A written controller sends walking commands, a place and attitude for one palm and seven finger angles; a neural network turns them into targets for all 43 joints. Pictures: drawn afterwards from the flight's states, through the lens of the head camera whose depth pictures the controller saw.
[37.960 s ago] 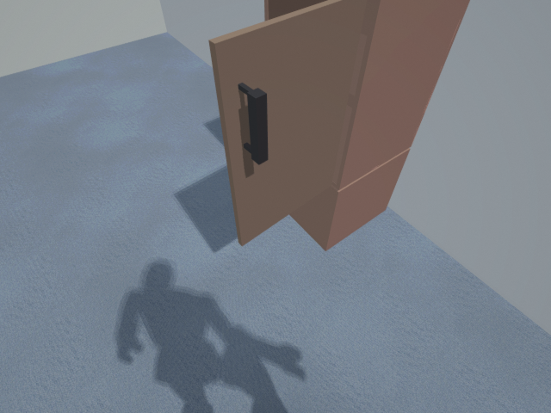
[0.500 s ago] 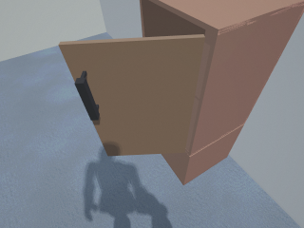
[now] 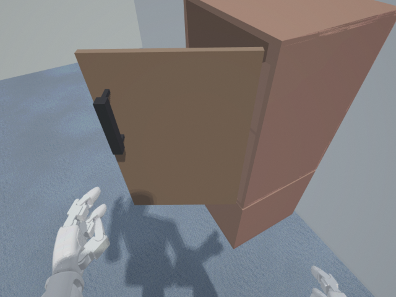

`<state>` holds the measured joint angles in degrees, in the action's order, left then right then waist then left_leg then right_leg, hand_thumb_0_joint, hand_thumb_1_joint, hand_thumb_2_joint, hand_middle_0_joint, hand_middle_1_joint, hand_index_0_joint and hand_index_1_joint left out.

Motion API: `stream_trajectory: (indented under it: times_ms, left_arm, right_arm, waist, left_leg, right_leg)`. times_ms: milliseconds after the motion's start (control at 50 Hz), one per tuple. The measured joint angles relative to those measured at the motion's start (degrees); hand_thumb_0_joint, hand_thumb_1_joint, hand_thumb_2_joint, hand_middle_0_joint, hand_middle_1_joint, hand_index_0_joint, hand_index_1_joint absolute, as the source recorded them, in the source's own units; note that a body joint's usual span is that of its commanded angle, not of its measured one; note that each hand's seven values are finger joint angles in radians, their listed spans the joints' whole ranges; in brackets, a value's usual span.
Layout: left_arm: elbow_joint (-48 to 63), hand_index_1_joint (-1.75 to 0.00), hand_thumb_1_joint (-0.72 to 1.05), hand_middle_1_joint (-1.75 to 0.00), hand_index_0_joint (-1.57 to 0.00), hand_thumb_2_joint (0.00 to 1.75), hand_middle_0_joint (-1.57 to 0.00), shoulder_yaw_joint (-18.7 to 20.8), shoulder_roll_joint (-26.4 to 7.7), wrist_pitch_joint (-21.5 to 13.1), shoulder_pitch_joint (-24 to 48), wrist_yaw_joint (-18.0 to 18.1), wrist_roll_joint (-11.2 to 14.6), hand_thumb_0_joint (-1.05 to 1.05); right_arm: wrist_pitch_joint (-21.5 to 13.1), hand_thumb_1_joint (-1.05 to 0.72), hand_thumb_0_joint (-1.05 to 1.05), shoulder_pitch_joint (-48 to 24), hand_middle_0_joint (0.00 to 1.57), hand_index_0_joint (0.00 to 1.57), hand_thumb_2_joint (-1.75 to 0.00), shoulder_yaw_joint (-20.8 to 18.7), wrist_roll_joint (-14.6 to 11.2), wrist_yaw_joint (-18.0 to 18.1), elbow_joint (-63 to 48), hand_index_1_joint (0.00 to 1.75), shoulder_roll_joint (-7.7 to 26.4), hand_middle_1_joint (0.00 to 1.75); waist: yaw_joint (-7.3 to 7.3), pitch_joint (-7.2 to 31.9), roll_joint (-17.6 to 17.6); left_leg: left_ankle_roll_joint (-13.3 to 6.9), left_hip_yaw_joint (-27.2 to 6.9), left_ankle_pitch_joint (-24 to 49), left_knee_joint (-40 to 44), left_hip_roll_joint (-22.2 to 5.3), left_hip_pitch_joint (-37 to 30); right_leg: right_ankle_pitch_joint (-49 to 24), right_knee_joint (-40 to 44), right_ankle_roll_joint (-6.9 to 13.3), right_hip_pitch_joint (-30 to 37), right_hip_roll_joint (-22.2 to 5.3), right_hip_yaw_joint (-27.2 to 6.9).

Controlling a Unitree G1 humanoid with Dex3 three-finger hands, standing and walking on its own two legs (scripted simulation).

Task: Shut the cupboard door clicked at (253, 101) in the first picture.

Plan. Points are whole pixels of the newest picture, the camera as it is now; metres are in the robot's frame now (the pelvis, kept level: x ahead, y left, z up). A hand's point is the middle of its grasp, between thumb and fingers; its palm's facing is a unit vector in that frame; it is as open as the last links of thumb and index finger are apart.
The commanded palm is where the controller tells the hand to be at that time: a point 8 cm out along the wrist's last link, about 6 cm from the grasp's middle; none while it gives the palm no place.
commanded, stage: raise the hand and make a fist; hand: left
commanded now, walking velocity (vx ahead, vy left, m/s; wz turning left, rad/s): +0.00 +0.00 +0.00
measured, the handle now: (112, 122) +0.49 +0.23 +0.10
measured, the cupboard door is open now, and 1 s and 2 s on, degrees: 61 61 61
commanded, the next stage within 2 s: bring the fist close to the handle in 1.70 s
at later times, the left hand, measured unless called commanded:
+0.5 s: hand (115, 267) +0.18 +0.16 +0.02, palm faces -0.12 -0.99 -0.02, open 4.7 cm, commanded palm +0.14 +0.24 +0.02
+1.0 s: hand (74, 243) +0.20 +0.22 +0.08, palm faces +0.09 -0.99 -0.05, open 3.1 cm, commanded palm +0.17 +0.26 +0.08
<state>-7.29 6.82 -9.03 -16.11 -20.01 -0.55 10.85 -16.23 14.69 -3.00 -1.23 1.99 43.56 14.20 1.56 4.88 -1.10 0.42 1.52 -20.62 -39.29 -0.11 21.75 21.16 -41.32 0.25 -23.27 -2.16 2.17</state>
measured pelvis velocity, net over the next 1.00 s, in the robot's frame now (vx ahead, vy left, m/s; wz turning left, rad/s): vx -0.01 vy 0.02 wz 0.02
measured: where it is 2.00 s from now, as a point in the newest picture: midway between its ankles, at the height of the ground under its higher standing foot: outside the picture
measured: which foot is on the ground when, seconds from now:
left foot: down 0.00-1.00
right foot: down 0.00-1.00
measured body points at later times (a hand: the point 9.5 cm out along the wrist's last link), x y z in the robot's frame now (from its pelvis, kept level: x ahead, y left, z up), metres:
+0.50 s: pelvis -0.04 +0.00 -0.05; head +0.00 -0.02 +0.39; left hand +0.18 +0.22 +0.02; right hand +0.15 -0.21 -0.13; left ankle -0.01 +0.12 -0.72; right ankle +0.00 -0.11 -0.72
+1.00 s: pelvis -0.01 +0.02 -0.02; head +0.01 +0.02 +0.43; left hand +0.19 +0.27 +0.09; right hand +0.19 -0.20 -0.08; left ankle -0.01 +0.12 -0.72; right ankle +0.00 -0.11 -0.72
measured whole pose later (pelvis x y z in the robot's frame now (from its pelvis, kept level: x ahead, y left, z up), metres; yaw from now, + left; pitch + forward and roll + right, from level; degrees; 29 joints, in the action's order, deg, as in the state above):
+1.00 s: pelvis -0.01 +0.02 -0.02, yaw +1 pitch +6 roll -2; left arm 13.3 10.6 -14.6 -12.7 -23.4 -10.6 17.4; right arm -14.2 14.9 2.2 -1.9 3.7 28.1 13.1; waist -1.7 5.4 -1.6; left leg -0.7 -0.6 -25.9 -52.4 -0.7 32.7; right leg 24.4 -49.6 -0.5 -31.3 -1.7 3.9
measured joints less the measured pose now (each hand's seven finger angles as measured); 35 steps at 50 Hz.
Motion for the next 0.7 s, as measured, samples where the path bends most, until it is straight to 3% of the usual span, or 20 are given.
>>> stream_trajectory:
  times_ms: [80, 120, 160, 220, 280, 320, 360, 400, 460, 500, 540, 580, 620, 700]
  left_arm:
    - [-1.28, -0.42, 0.91, -0.42, -0.31, 0.9, -0.31, 2.17, 0.03, -13.81, -0.9, -12.39, 3.54, 0.0]
    - [-2.52, -0.46, 0.9, -0.46, -0.34, 0.9, -0.35, 2.44, -0.54, -14.95, -3.03, -17.09, 4.07, 0.0]
    - [-2.77, -0.5, 0.9, -0.49, -0.38, 0.9, -0.38, 2.36, -1.16, -13.37, -5.89, -19.19, 4.52, 0.0]
    - [0.02, -0.55, 0.9, -0.55, -0.43, 0.9, -0.44, 2.68, -1.8, -12.15, -9.87, -18.09, 4.96, 0.01]
    - [6.44, -0.61, 0.9, -0.61, -0.48, 0.9, -0.49, 2.92, -2.29, -14.55, -10.75, -15.67, 5.83, 0.02]
    - [10.58, -0.65, 0.9, -0.65, -0.52, 0.9, -0.52, 2.5, -2.54, -16.33, -8.67, -15.39, 6.62, 0.02]
    - [13.3, -0.69, 0.9, -0.69, -0.55, 0.9, -0.56, 1.5, -2.91, -15.92, -4.91, -16.32, 6.89, 0.02]
    - [13.97, -0.73, 0.9, -0.73, -0.59, 0.9, -0.59, 0.36, -3.61, -12.26, -0.94, -17.89, 6.53, 0.02]
    - [12.97, -0.79, 0.9, -0.79, -0.64, 0.9, -0.65, -0.55, -4.84, -1.97, 1.75, -19.32, 5.85, 0.02]
    - [12.71, -0.83, 0.9, -0.83, -0.68, 0.9, -0.69, -0.11, -5.07, 4.54, 0.43, -18.22, 5.99, 0.02]
    - [13.55, -0.87, 0.9, -0.87, -0.72, 0.9, -0.72, 1.06, -4.62, 7.75, -2.4, -15.38, 6.55, 0.02]
    - [15.13, -0.91, 0.89, -0.91, -0.75, 0.9, -0.76, 2.61, -4.16, 7.25, -5.23, -11.96, 6.73, 0.02]
    - [16.65, -0.95, 0.9, -0.95, -0.79, 0.9, -0.8, 4.08, -4.06, 3.97, -7.25, -9.24, 6.37, 0.02]
    - [18.23, -1.03, 0.9, -1.03, -0.86, 0.9, -0.87, 4.59, -4.08, -3.07, -7.79, -8.85, 6.01, 0.02]
  right_arm:
    - [-0.42, -0.9, 0.01, -4.43, 0.2, 0.2, -0.9, -0.8, 0.54, -1.69, -6.53, 0.3, -0.87, 0.3]
    - [-0.08, -0.9, 0.01, -5.53, 0.2, 0.2, -0.9, -0.95, 0.45, -1.94, -9.89, 0.3, -0.4, 0.3]
    - [0.05, -0.9, 0.01, -5.96, 0.2, 0.2, -0.9, -1.02, 0.36, -1.58, -12.71, 0.3, 0.54, 0.3]
    - [-0.51, -0.9, 0.01, -6.04, 0.2, 0.2, -0.9, -1.03, 0.54, -0.69, -14.76, 0.3, 1.6, 0.3]
    - [-1.16, -0.9, 0.01, -6.13, 0.2, 0.2, -0.9, 0.01, 0.75, 0.37, -14.29, 0.3, 1.62, 0.3]
    - [-1.18, -0.9, 0.01, -6.27, 0.2, 0.2, -0.9, 1.34, 0.63, 0.93, -13.38, 0.3, 1.05, 0.3]
    - [-0.83, -0.9, 0.01, -6.18, 0.2, 0.2, -0.9, 2.85, 0.25, 1.41, -12.67, 0.3, 0.13, 0.3]
    - [0.1, -0.9, 0.01, -5.54, 0.2, 0.2, -0.9, 4.19, -0.37, 1.69, -12.38, 0.3, -1.12, 0.3]
    - [2.57, -0.9, 0.01, -3.19, 0.2, 0.2, -0.9, 5.3, -1.26, 1.89, -12.86, 0.3, -3.16, 0.3]
    - [4.17, -0.9, 0.01, -0.97, 0.2, 0.2, -0.9, 5.39, -1.5, 1.98, -13.44, 0.3, -3.98, 0.3]
    - [4.97, -0.9, 0.01, 1.25, 0.2, 0.2, -0.9, 5.01, -1.42, 2.12, -13.8, 0.3, -4.19, 0.3]
    - [4.93, -0.9, 0.01, 3.23, 0.2, 0.2, -0.9, 4.37, -1.07, 2.21, -13.73, 0.3, -3.81, 0.3]
    - [4.41, -0.9, 0.01, 4.74, 0.2, 0.2, -0.9, 3.75, -0.57, 2.0, -13.34, 0.3, -2.97, 0.3]
    - [2.92, -0.9, 0.01, 5.17, 0.2, 0.2, -0.9, 3.36, -0.01, 1.47, -12.22, 0.3, -0.18, 0.3]
  waist:
    - [-0.95, 0.96, 3.03]
    - [-1.97, 0.49, 4.13]
    - [-3.13, 0.22, 4.34]
    - [-4.82, 0.46, 3.29]
    - [-6.24, 0.66, 1.82]
    - [-6.58, 0.61, 0.85]
    - [-6.25, 0.35, -0.23]
    - [-5.34, 0.13, -1.15]
    - [-3.44, 0.15, -1.59]
    - [-2.17, 0.45, -1.57]
    - [-1.4, 0.63, -1.37]
    - [-1.36, 0.64, -1.04]
    - [-1.74, 0.65, -0.6]
    - [-2.49, 0.16, -0.55]
  left_leg:
    - [0.74, 0.32, -2.53, -8.5, -0.44, 9.53]
    - [1.1, -0.09, -3.83, -12.76, -0.67, 13.72]
    - [1.25, -0.9, -5.08, -16.73, -0.82, 17.55]
    - [1.41, -2.68, -6.84, -22.09, -1.09, 22.43]
    - [1.44, -4.34, -8.29, -26.33, -1.32, 25.64]
    - [1.4, -5.1, -8.95, -28.33, -1.46, 26.91]
    - [1.37, -5.59, -9.21, -29.4, -1.57, 27.44]
    - [1.33, -5.51, -8.99, -29.17, -1.65, 27.13]
    - [1.03, -4.07, -7.86, -26.12, -1.66, 24.84]
    - [0.59, -2.76, -7.04, -23.18, -1.6, 22.48]
    - [0.19, -1.67, -6.38, -20.47, -1.58, 20.1]
    - [-0.04, -1.12, -5.98, -18.57, -1.57, 18.3]
    - [-0.19, -1.11, -5.79, -17.62, -1.39, 17.45]
    - [-0.54, -2.13, -5.99, -18.22, -0.87, 17.88]
  right_leg:
    - [2.92, -9.46, 0.82, -10.19, 0.17, -0.51]
    - [4.24, -13.53, 1.33, -14.19, 0.28, -0.19]
    - [5.43, -16.9, 1.64, -17.47, 0.31, 0.54]
    - [6.88, -20.69, 1.91, -21.04, 0.47, 2.21]
    - [7.95, -23.42, 2.11, -23.06, 0.67, 3.75]
    - [8.35, -24.65, 2.16, -23.77, 0.82, 4.45]
    - [8.36, -25.11, 2.12, -23.89, 0.97, 4.88]
    - [7.95, -24.61, 1.93, -23.53, 1.07, 4.78]
    - [6.7, -22.09, 1.39, -21.99, 1.09, 3.41]
    - [5.79, -19.75, 0.98, -20.33, 1.07, 2.18]
    - [5.01, -17.46, 0.6, -18.5, 1.1, 1.16]
    - [4.45, -15.66, 0.39, -16.91, 1.14, 0.65]
    - [4.22, -14.63, 0.24, -15.95, 0.99, 0.67]
    - [4.44, -14.36, -0.1, -15.44, 0.49, 1.68]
